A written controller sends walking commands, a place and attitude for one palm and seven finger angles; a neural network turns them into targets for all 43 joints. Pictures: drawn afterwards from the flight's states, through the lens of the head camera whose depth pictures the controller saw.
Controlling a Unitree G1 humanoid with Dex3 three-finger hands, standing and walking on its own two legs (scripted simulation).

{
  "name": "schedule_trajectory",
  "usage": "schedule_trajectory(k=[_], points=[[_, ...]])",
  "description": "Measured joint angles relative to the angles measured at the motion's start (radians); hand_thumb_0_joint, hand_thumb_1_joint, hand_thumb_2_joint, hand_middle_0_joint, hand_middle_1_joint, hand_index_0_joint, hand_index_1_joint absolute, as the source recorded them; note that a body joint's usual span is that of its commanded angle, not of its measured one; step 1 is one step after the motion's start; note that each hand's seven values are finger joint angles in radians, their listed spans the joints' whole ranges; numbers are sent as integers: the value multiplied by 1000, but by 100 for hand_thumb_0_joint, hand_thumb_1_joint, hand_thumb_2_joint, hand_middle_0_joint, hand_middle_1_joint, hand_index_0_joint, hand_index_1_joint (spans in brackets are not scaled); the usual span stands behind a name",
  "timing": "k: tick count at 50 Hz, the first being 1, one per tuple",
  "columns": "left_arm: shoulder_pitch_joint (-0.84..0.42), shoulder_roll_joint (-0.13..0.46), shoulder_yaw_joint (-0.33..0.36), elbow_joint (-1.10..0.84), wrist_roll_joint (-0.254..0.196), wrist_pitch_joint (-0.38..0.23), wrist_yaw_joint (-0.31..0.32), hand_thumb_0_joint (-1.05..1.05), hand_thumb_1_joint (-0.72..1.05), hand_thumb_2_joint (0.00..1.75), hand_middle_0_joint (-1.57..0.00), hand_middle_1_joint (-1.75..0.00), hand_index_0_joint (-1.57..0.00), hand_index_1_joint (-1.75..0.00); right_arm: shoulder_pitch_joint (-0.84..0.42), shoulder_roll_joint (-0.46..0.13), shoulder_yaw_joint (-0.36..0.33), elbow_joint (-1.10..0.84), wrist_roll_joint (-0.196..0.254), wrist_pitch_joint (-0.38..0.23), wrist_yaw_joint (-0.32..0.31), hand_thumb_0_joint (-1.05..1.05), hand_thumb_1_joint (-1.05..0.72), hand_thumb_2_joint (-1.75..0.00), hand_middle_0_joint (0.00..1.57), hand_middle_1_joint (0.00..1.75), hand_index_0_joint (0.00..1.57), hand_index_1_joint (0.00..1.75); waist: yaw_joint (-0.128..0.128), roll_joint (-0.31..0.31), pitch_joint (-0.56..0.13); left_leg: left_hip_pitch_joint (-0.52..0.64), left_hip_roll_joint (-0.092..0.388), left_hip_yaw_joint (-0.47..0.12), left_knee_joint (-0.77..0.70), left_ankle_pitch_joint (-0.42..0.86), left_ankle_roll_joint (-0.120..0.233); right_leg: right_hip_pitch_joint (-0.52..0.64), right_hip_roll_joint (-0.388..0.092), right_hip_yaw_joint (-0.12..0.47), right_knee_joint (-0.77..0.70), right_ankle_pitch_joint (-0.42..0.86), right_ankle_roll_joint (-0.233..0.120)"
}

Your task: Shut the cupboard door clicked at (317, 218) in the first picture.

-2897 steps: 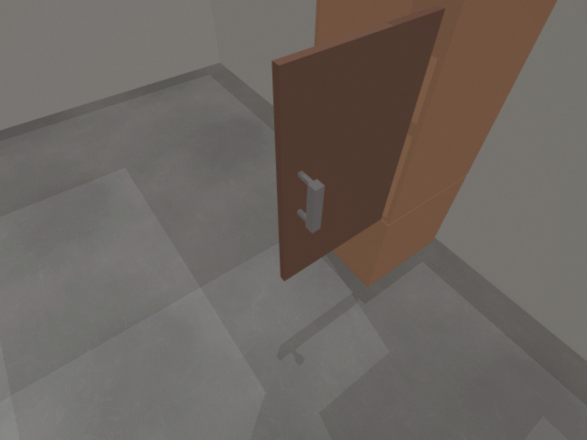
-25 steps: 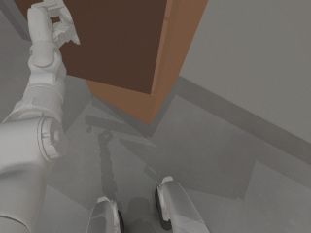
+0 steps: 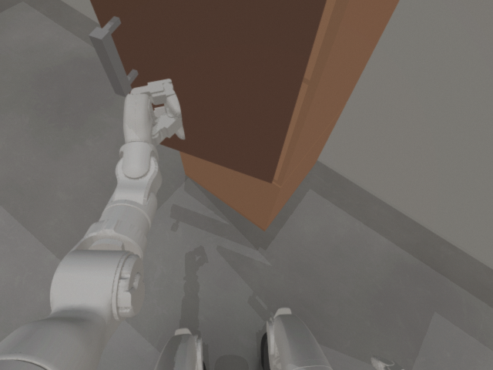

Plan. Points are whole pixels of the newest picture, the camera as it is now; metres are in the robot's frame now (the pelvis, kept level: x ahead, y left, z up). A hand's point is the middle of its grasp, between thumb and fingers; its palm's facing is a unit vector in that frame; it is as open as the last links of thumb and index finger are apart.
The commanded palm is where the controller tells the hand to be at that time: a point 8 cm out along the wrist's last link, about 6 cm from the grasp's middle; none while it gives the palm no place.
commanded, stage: draw the hand back to the body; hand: left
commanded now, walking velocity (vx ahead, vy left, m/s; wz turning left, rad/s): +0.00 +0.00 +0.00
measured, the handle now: (118, 58) +0.65 +0.17 +0.05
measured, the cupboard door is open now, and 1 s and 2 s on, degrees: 16 16 16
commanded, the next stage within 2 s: step back with the hand held close in 1.58 s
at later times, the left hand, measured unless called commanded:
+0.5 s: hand (105, 155) +0.39 +0.14 +0.14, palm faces -0.02 -1.00 -0.04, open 3.1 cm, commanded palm +0.34 +0.20 +0.15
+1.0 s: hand out of the picture +0.27 +0.24 +0.21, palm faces +0.35 -0.88 -0.33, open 4.5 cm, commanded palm +0.22 +0.27 +0.24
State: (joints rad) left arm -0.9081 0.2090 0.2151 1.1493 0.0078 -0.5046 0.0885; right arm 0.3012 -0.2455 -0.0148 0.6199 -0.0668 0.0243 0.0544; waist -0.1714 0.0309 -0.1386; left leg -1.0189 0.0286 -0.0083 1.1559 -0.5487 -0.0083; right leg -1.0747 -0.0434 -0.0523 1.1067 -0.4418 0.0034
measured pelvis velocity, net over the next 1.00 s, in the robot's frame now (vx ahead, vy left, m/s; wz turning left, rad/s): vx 0.03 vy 0.00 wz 0.00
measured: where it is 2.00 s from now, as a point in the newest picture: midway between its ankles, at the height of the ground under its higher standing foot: outside the picture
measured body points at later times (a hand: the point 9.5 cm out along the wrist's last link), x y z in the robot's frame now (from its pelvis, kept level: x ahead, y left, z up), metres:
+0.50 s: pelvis +0.01 -0.01 +0.06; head +0.05 -0.02 +0.50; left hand +0.38 +0.19 +0.15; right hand +0.11 -0.27 -0.05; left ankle -0.01 +0.12 -0.65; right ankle +0.04 -0.13 -0.65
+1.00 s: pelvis +0.03 +0.00 +0.10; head +0.01 -0.02 +0.54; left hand +0.24 +0.28 +0.23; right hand +0.23 -0.20 +0.01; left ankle -0.01 +0.12 -0.65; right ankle +0.04 -0.13 -0.65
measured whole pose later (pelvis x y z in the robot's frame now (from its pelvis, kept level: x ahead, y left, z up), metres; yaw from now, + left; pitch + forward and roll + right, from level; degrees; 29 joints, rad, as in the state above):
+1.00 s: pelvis +0.03 +0.00 +0.10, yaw +0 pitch -3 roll +0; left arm 0.27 0.29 0.19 -0.15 -0.04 -0.05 0.09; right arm 0.18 -0.20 0.05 0.59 0.01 -0.06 -0.08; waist 0.06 0.07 -0.01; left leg -0.07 0.02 0.01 0.42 -0.30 -0.01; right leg -0.14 -0.03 -0.05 0.43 -0.23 0.01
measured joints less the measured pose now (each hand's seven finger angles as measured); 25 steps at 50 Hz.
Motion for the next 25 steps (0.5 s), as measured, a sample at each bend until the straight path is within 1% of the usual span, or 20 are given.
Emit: schedule_trajectory(k=[2, 4, 7, 13, 15, 18, 21, 25], points=[[-14, 7, 12, 7, 1, -3, -1, 1, 90, 90, -130, -150, -130, -150, -10, 5, 3, -3, -1, 0, -2, 0, -91, -90, 20, 30, 20, 30, -4, 0, 0, -8, 0, 2, 6, 0, -1, -10, 0, 2, 8, 0, -1], [-1, 15, 39, -19, 1, 0, -15, 1, 90, 90, -130, -150, -130, -150, -11, 10, 6, -11, 3, 7, -4, 0, -91, -90, 20, 30, 20, 30, -3, 0, 1, -4, 4, 10, 4, 0, -1, -13, 5, 11, 10, 2, -2], [82, 24, 56, -117, -17, 21, -44, 1, 90, 90, -130, -150, -130, -150, 10, 16, 5, -31, 17, 23, -8, 0, -91, -90, 20, 30, 20, 30, 13, 6, 5, 35, 11, 28, -24, 6, -2, 15, 13, 27, -11, 11, -2], [321, 6, 20, -345, -106, 107, -101, 1, 90, 90, -130, -150, -130, -150, 71, 19, 11, -39, 61, 37, -28, 0, -91, -90, 20, 30, 20, 30, 70, 20, 28, 203, 15, 43, -158, 49, -3, 175, 22, 37, -133, 50, -2], [380, -1, 6, -401, -124, 123, -113, 1, 90, 90, -130, -150, -130, -150, 81, 18, 16, -33, 71, 31, -39, 1, -91, -90, 20, 30, 20, 30, 84, 18, 34, 259, 14, 38, -203, 66, -4, 234, 22, 30, -177, 63, -4], [443, 1, -16, -461, -138, 128, -134, 1, 90, 90, -130, -150, -130, -150, 79, 13, 17, -20, 79, 14, -53, 1, -91, -90, 20, 30, 20, 30, 98, 9, 38, 327, 13, 28, -252, 85, -7, 309, 22, 19, -228, 78, -6], [504, 7, -35, -524, -152, 140, -165, 1, 90, 90, -130, -150, -130, -150, 61, 1, 12, -21, 88, -2, -65, 1, -91, -90, 20, 30, 20, 30, 106, 4, 40, 386, 14, 22, -287, 97, -9, 372, 22, 11, -267, 89, -8], [606, 10, -51, -626, -181, 176, -209, 1, 90, 90, -129, -148, -129, -148, 24, -17, 6, -39, 101, -21, -77, 1, -91, -90, 20, 30, 20, 30, 120, 4, 42, 463, 11, 26, -333, 109, -7, 447, 21, 14, -308, 99, -6]])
